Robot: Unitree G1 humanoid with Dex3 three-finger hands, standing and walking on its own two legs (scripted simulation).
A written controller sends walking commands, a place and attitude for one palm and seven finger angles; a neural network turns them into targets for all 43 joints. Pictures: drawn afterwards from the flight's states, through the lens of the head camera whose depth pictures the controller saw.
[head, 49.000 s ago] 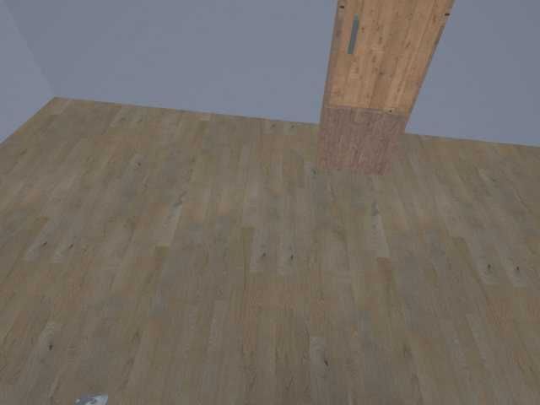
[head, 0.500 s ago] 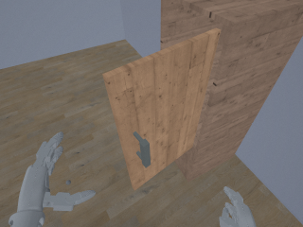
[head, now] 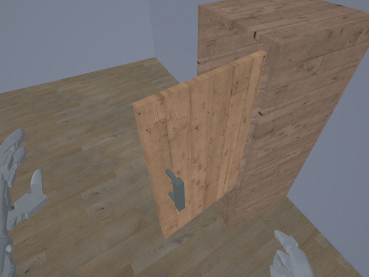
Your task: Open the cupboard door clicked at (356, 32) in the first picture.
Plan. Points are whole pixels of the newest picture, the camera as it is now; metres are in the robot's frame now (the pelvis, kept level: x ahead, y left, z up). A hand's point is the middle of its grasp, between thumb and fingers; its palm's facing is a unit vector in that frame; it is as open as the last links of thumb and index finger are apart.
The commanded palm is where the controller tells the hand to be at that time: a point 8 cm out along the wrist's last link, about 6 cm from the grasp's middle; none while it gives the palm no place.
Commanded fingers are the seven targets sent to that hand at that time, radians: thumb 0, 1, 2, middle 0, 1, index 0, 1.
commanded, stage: draw the hand back to the body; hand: left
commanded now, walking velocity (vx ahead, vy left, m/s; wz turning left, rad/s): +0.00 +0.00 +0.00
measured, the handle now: (174, 189) +0.34 +0.08 -0.03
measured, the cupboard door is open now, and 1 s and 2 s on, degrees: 100 100 100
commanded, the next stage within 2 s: step back with the hand held close in 0.28 s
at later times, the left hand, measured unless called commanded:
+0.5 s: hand (44, 204) +0.17 +0.25 +0.16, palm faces +0.45 -0.78 -0.43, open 7.5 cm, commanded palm +0.12 +0.29 +0.17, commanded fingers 0.00 0.90 0.90 -0.20 -0.30 -0.20 -0.30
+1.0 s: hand (9, 241) +0.12 +0.28 +0.15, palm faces +0.39 -0.76 -0.51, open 7.4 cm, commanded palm +0.06 +0.31 +0.17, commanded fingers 0.00 0.90 0.90 -0.20 -0.30 -0.20 -0.30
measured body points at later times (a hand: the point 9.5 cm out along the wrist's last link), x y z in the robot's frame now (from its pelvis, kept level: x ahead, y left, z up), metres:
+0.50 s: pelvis -0.02 -0.01 +0.00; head -0.03 -0.03 +0.45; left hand +0.14 +0.29 +0.18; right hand +0.17 -0.24 -0.08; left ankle -0.02 +0.10 -0.74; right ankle -0.02 -0.11 -0.74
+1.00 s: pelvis -0.08 +0.01 -0.01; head -0.07 +0.02 +0.44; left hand +0.09 +0.32 +0.18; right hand +0.09 -0.23 -0.08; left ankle -0.02 +0.10 -0.74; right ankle -0.02 -0.11 -0.74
